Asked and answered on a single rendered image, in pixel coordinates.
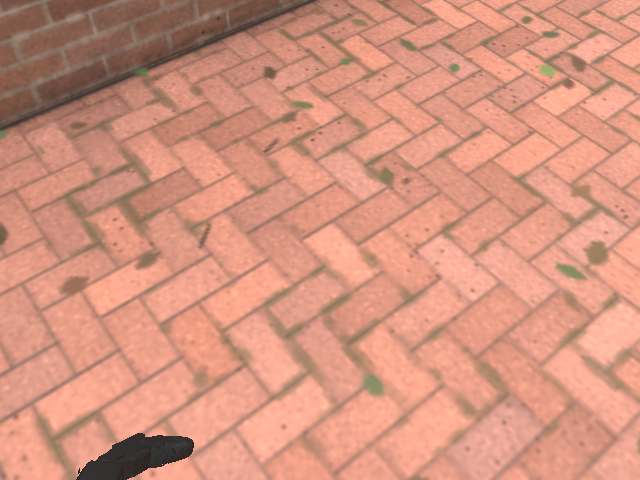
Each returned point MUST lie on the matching left robot hand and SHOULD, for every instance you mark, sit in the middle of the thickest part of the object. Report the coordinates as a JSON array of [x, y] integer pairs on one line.
[[136, 454]]

